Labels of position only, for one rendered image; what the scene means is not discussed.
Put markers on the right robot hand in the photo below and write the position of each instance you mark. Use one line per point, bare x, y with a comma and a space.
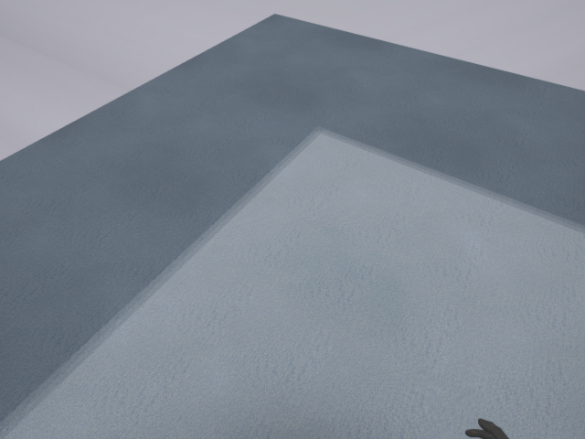
490, 431

